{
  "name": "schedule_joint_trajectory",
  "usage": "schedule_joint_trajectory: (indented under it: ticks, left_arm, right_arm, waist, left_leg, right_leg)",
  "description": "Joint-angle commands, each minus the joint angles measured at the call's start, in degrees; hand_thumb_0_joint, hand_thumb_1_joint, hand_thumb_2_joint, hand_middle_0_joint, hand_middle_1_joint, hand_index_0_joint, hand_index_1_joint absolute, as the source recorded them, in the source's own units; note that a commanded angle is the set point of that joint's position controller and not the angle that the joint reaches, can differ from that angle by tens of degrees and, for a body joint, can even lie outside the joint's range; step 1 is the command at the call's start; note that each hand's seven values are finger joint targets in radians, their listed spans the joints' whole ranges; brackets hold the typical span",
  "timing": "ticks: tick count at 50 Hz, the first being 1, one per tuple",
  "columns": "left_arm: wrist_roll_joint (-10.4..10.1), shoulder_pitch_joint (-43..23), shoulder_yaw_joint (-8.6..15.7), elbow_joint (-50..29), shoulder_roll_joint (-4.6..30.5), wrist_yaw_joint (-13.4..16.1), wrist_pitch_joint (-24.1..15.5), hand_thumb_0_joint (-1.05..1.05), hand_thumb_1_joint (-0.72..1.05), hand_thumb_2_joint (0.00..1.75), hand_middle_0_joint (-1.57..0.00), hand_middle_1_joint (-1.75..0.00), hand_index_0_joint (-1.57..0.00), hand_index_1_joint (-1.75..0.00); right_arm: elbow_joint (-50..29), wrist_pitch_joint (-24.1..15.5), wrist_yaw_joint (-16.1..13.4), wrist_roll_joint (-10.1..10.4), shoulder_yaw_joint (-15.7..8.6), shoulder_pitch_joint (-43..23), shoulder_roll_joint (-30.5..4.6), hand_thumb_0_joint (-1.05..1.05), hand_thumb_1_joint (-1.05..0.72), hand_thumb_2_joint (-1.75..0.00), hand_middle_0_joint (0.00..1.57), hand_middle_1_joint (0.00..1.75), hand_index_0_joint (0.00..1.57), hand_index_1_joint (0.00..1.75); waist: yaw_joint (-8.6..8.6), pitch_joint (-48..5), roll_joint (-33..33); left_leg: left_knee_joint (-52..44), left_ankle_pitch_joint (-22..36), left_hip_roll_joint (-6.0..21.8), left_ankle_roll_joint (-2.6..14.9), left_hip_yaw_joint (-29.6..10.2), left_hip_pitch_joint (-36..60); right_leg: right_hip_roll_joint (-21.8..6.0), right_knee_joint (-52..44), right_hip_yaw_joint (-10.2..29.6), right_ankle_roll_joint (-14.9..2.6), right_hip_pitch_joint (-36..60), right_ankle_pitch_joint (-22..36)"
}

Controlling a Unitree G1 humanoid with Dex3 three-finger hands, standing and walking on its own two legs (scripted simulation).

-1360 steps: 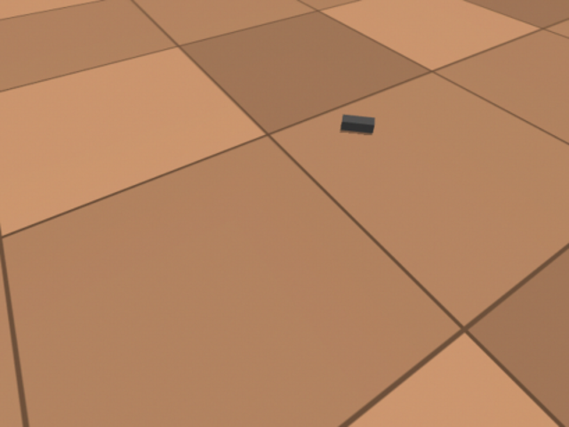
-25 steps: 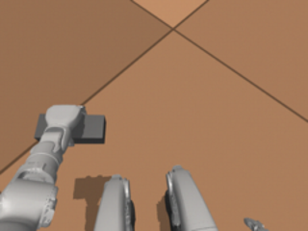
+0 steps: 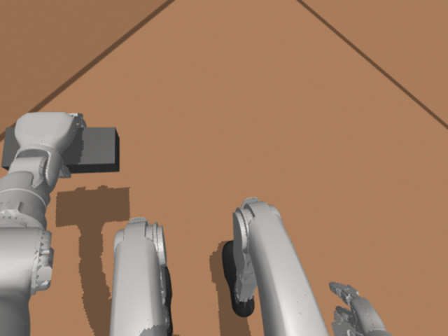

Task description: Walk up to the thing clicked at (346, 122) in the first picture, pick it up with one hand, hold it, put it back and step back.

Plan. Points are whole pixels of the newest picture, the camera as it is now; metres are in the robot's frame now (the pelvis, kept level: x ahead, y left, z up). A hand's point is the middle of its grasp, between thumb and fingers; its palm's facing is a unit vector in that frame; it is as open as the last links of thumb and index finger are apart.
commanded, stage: crouch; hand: left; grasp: from above
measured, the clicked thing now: (66, 151) +0.47 +0.25 -0.19
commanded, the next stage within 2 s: lower in 0.68 s
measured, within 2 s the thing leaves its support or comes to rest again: neither
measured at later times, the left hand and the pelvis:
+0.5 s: hand (75, 155) +0.47 +0.25 -0.23, palm faces -0.47 +0.02 -0.88, open 10.2 cm; pelvis +0.00 +0.00 -0.06, yaw -2 degrees
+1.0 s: hand (79, 158) +0.48 +0.25 -0.27, palm faces -0.50 +0.01 -0.87, open 10.2 cm; pelvis -0.01 +0.00 -0.09, yaw -4 degrees
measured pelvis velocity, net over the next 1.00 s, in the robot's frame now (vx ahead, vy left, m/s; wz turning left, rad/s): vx -0.01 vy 0.00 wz -0.07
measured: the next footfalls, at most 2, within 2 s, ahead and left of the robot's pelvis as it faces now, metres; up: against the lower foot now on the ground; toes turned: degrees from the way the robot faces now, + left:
none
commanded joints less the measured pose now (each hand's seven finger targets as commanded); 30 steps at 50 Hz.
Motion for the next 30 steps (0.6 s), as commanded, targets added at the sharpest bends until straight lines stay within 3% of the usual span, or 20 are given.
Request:
schedule_joint_trajectory:
  ticks: [1, 3, 5, 8, 11, 12, 15, 18, 21, 25, 27, 29, 30]
  left_arm:
    - [-0.99, -21.04, 2.06, -9.59, 13.64, 1.59, -0.46, 0.0, 0.8, 0.76, -1.06, -0.68, -1.1, -0.64]
    - [-0.79, -19.87, 1.76, -7.46, 13.27, 1.17, -0.63, 0.0, 0.79, 0.76, -1.05, -0.7, -1.1, -0.65]
    - [-0.25, -20.01, 2.48, -7.78, 14.74, 1.39, -1.14, 0.0, 0.76, 0.73, -1.04, -0.67, -1.08, -0.63]
    - [0.02, -19.2, 1.97, -5.76, 12.86, 1.28, -1.44, 0.0, 0.73, 0.77, -1.04, -0.65, -1.06, -0.63]
    - [0.91, -22.3, 2.87, -7.51, 15.27, 1.83, -2.24, 0.0, 0.68, 0.73, -1.0, -0.63, -1.03, -0.6]
    - [1.12, -19.42, 2.7, -4.63, 14.13, 1.81, -2.02, 0.0, 0.68, 0.75, -1.0, -0.65, -1.03, -0.62]
    - [1.46, -24.29, 3.51, -6.3, 15.96, 2.65, -2.78, 0.0, 0.71, 0.78, -1.02, -0.66, -1.05, -0.64]
    - [1.81, -22.04, 3.55, -2.32, 15.38, 3.48, -2.79, 0.0, 0.74, 0.74, -1.03, -0.66, -1.07, -0.62]
    - [2.42, -24.53, 4.7, -3.07, 18.48, 4.31, -2.87, 0.0, 0.76, 0.79, -1.05, -0.68, -1.08, -0.65]
    - [3.02, -24.87, 4.75, 0.21, 19.55, 4.96, -2.98, 0.0, 0.78, 0.81, -1.07, -0.7, -1.1, -0.68]
    - [2.98, -23.43, 4.56, 1.87, 19.14, 4.89, -2.86, 0.0, 0.78, 0.81, -1.07, -0.69, -1.1, -0.67]
    - [3.2, -26.28, 5.09, -0.22, 20.95, 5.09, -3.06, 0.0, 0.77, 0.81, -1.07, -0.69, -1.09, -0.67]
    - [3.36, -23.92, 4.71, 1.73, 20.12, 5.0, -2.74, 0.0, 0.78, 0.8, -1.08, -0.69, -1.1, -0.67]
  right_arm:
    - [-0.7, -0.37, 0.3, -0.02, -4.47, 13.13, -11.58, 0.0, -0.9, -0.9, 0.2, 0.3, 0.2, 0.3]
    - [-0.73, -0.17, 0.65, -0.11, -4.32, 13.3, -11.82, 0.0, -0.9, -0.9, 0.2, 0.3, 0.2, 0.3]
    - [-0.67, 0.09, 0.69, -0.08, -4.19, 13.23, -12.22, 0.0, -0.9, -0.9, 0.2, 0.3, 0.2, 0.3]
    - [-0.69, 0.02, 1.35, -0.37, -4.1, 13.86, -13.12, 0.0, -0.9, -0.9, 0.2, 0.3, 0.2, 0.3]
    - [-0.62, 0.18, 1.84, -0.39, -4.03, 14.13, -13.64, 0.0, -0.9, -0.9, 0.2, 0.3, 0.2, 0.3]
    - [-0.81, 0.14, 2.15, -0.6, -3.84, 14.96, -13.52, 0.0, -0.9, -0.9, 0.2, 0.3, 0.2, 0.3]
    - [-0.48, 0.02, 2.53, -0.82, -3.63, 14.84, -14.3, 0.0, -0.9, -0.9, 0.2, 0.3, 0.2, 0.3]
    - [-0.53, -0.08, 2.84, -1.19, -2.78, 15.22, -13.86, 0.0, -0.9, -0.9, 0.2, 0.3, 0.2, 0.3]
    - [-0.62, -0.31, 2.81, -1.29, -2.56, 15.0, -14.62, 0.0, -0.9, -0.9, 0.2, 0.3, 0.2, 0.3]
    - [-0.23, -0.6, 2.9, -1.77, -1.81, 14.85, -14.76, 0.0, -0.9, -0.9, 0.2, 0.3, 0.2, 0.3]
    - [-0.07, -0.83, 2.95, -1.88, -1.24, 14.97, -14.67, 0.0, -0.9, -0.9, 0.2, 0.3, 0.2, 0.3]
    - [0.03, -0.77, 2.79, -1.91, -1.18, 15.11, -15.38, 0.0, -0.9, -0.9, 0.2, 0.3, 0.2, 0.3]
    - [-0.16, -0.87, 2.89, -2.04, -1.03, 15.39, -15.04, 0.0, -0.9, -0.9, 0.2, 0.3, 0.2, 0.3]
  waist:
    - [-1.48, -41.78, 11.55]
    - [-2.14, -39.58, 11.19]
    - [-1.54, -39.66, 11.08]
    - [-2.57, -37.19, 12.97]
    - [-2.08, -38.94, 15.97]
    - [-2.54, -38.42, 13.75]
    - [-3.36, -38.99, 15.29]
    - [-3.42, -36.14, 13.34]
    - [-3.37, -37.73, 14.61]
    - [-4.37, -35.67, 13.29]
    - [-4.26, -33.94, 13.69]
    - [-4.37, -36.76, 14.69]
    - [-4.52, -35.49, 14.68]
  left_leg:
    - [-10.66, 14.44, -1.15, 0.69, 1.03, 27.24]
    - [-9.79, 14.74, -0.96, 0.61, 0.64, 26.61]
    - [-9.2, 14.44, -1.06, 0.55, 0.74, 25.4]
    - [-8.92, 16.74, -0.34, -0.42, -1.28, 28.49]
    - [-7.99, 18.42, -0.3, -0.85, -1.46, 29.23]
    - [-7.31, 19.34, -0.14, -0.77, -1.8, 29.87]
    - [-6.09, 17.38, -0.28, -0.59, -1.5, 27.27]
    - [-5.46, 14.65, -0.55, -0.28, -1.06, 24.12]
    - [-4.21, 12.7, -0.71, -0.03, -0.58, 22.85]
    - [-2.51, 9.76, -0.95, 0.61, 0.33, 18.36]
    - [-2.48, 9.91, -0.92, 0.39, 0.06, 17.97]
    - [-1.85, 10.24, -0.81, 0.44, -0.06, 18.57]
    - [-1.83, 10.48, -0.78, 0.28, -0.21, 19.32]
  right_leg:
    - [1.53, -10.63, 0.29, -1.82, 22.05, 12.74]
    - [1.54, -9.63, -0.03, -1.79, 20.11, 12.58]
    - [1.72, -8.68, -0.26, -1.86, 19.59, 12.48]
    - [1.29, -6.48, -1.12, -2.08, 13.28, 11.81]
    - [1.35, -4.54, -1.39, -2.31, 11.97, 12.56]
    - [1.19, -4.5, -1.55, -2.03, 12.18, 12.94]
    - [1.28, -3.04, -1.59, -2.1, 11.3, 12.68]
    - [1.27, -2.84, -1.67, -1.92, 11.55, 11.58]
    - [1.32, -2.08, -1.63, -1.85, 10.98, 10.55]
    - [1.53, -1.82, -1.82, -1.58, 11.69, 9.1]
    - [1.24, -1.13, -1.86, -1.62, 10.64, 8.98]
    - [1.63, -0.41, -2.31, -1.66, 10.64, 9.47]
    - [1.45, -0.36, -2.45, -1.65, 10.45, 9.45]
